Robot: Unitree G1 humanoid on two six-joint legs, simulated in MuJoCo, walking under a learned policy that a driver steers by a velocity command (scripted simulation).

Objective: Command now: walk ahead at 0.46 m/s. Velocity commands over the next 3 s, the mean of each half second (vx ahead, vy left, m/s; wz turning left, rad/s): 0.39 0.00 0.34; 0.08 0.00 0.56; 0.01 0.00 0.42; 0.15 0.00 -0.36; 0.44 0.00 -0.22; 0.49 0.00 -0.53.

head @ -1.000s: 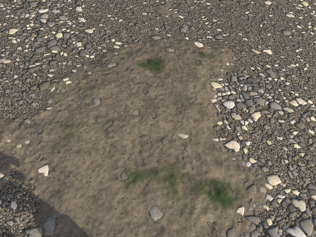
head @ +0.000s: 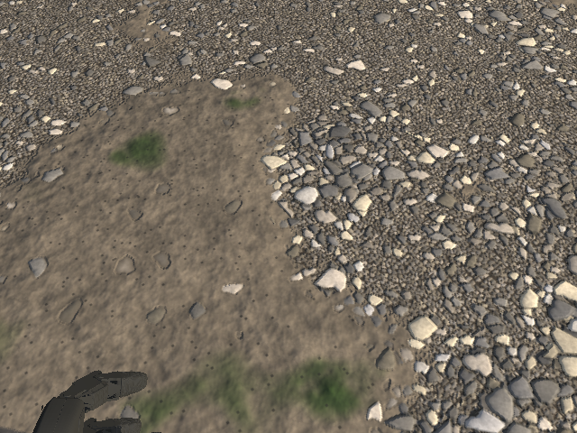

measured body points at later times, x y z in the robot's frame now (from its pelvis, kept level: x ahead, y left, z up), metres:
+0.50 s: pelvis +0.26 +0.00 +0.00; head +0.29 +0.02 +0.45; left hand +0.24 +0.29 -0.13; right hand +0.50 -0.20 -0.09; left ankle +0.37 +0.10 -0.72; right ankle +0.11 -0.11 -0.70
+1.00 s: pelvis +0.38 -0.02 +0.01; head +0.41 -0.01 +0.46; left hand +0.35 +0.29 -0.08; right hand +0.67 -0.17 -0.07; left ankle +0.36 +0.10 -0.70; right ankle +0.47 -0.12 -0.72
